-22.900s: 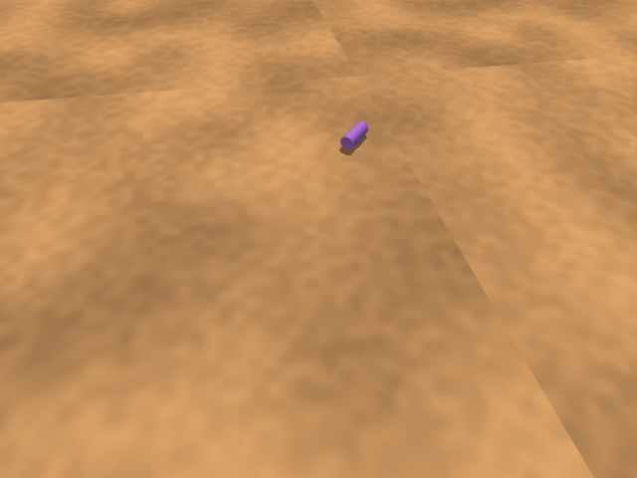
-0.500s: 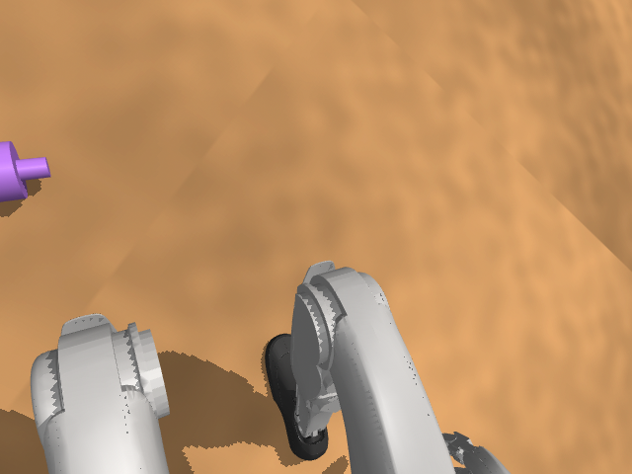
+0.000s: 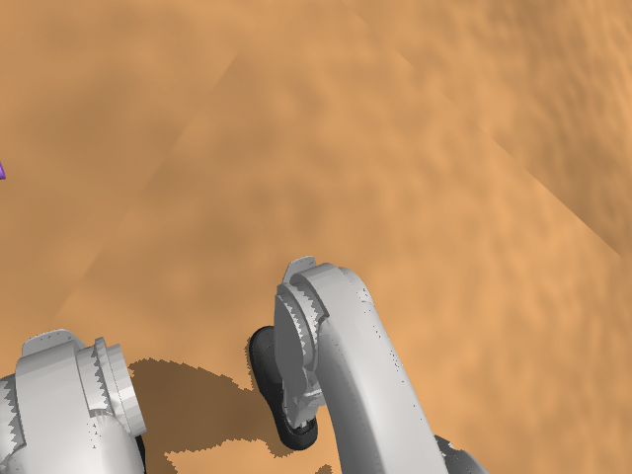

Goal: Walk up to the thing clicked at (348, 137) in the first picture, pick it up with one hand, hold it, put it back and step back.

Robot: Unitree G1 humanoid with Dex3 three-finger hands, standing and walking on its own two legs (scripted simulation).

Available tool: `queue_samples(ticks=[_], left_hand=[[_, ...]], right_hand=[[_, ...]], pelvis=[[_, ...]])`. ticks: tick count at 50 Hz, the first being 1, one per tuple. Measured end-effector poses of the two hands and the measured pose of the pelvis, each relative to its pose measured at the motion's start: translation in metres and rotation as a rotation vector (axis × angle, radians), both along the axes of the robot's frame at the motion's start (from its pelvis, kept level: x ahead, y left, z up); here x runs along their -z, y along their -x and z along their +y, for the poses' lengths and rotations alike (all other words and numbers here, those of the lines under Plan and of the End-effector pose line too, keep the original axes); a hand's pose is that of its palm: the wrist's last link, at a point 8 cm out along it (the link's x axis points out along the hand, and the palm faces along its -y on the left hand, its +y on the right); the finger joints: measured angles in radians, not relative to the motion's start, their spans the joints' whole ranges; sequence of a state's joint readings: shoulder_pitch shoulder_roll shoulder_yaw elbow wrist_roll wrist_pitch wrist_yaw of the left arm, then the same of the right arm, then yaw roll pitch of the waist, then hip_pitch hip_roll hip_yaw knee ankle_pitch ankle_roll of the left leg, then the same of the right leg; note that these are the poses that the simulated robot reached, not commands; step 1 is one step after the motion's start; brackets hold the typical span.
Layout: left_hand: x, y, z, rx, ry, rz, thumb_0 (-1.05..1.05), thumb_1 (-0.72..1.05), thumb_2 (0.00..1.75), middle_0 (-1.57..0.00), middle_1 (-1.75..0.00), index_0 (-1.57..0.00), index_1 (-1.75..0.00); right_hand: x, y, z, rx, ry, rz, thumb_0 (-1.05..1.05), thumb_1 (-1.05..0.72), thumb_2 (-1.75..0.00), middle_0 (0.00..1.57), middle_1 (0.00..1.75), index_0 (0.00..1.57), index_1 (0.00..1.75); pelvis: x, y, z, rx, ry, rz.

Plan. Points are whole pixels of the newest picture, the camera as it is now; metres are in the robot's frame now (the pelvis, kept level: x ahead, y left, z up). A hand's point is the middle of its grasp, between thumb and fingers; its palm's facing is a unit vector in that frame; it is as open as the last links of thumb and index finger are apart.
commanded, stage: rest palm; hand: left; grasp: from above
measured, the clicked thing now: out of the picture +0.50 +0.34 -0.28
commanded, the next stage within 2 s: close in 1.56 s
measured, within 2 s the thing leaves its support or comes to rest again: neither
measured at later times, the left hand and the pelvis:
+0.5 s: hand out of the picture +0.48 +0.35 -0.24, palm faces -0.47 -0.12 -0.88, open 14.3 cm; pelvis +0.01 +0.00 -0.01, yaw -2 degrees
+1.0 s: hand out of the picture +0.48 +0.34 -0.25, palm faces -0.45 -0.12 -0.88, open 14.2 cm; pelvis +0.01 +0.00 -0.01, yaw -3 degrees
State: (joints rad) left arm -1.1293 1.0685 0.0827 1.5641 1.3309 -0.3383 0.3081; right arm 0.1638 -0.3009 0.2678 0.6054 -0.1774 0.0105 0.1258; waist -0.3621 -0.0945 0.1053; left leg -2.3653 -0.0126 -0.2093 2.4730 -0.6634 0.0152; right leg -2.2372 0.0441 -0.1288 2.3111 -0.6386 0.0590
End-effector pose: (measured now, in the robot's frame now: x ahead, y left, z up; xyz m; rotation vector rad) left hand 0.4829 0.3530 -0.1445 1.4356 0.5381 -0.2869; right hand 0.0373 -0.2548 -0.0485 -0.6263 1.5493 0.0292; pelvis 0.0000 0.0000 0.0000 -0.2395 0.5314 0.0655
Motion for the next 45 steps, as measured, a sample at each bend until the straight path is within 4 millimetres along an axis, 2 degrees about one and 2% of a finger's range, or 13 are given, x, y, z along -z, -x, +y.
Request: queue_samples(ticks=[8,19,32,45], left_hand=[[0.016,-0.003,-0.002,0.019,-0.008,-0.044,0.0,-0.58,1.06,-0.09,-0.99,-0.06,-1.01],[0.029,-0.009,-0.002,-0.031,-0.038,-0.05,0.0,-0.58,1.06,-0.09,-0.97,-0.06,-0.99],[0.044,0.002,0.001,-0.059,-0.022,0.008,0.0,-0.56,1.03,-0.09,-0.99,-0.07,-1.01],[0.047,-0.002,-0.003,-0.022,-0.006,-0.044,0.0,-0.56,1.04,-0.09,-1.0,-0.07,-1.02]], right_hand=[[-0.008,0.004,-0.004,-0.021,0.031,0.026,0.0,-0.9,-0.9,0.2,0.3,0.2,0.3],[-0.005,-0.011,0.003,-0.045,0.008,-0.027,0.0,-0.9,-0.9,0.2,0.3,0.2,0.3],[-0.002,-0.025,0.004,-0.103,-0.017,-0.048,0.0,-0.91,-0.91,0.2,0.3,0.2,0.3],[-0.01,-0.023,-0.001,-0.127,0.012,-0.02,0.0,-0.91,-0.91,0.2,0.3,0.2,0.3]], pelvis=[[0.003,-0.003,0.001,0.011,0.008,-0.002],[0.006,-0.007,0.003,0.021,0.02,0.004],[0.007,-0.006,0.003,0.022,0.023,-0.017],[0.008,-0.008,0.003,0.03,0.03,-0.027]])
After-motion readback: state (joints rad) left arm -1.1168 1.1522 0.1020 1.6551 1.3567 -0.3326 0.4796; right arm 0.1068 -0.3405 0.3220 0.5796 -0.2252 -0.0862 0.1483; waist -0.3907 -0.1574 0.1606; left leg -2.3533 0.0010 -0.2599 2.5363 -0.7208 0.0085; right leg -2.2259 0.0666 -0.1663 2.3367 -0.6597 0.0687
